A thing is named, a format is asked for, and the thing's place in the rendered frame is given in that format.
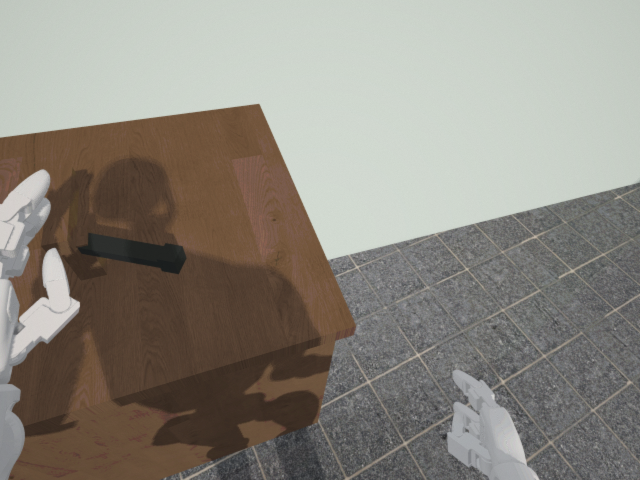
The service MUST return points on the right robot hand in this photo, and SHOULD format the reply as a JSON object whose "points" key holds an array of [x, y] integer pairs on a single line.
{"points": [[492, 437]]}

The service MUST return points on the tap lever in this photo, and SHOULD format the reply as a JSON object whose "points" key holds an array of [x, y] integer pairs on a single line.
{"points": [[170, 258]]}

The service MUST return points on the robot left forearm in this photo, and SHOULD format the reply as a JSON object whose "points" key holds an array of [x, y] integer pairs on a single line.
{"points": [[12, 434]]}

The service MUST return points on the left robot hand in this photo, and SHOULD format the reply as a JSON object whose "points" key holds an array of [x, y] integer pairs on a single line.
{"points": [[22, 215]]}

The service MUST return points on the counter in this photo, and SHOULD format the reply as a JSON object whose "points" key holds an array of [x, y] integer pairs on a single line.
{"points": [[162, 372]]}

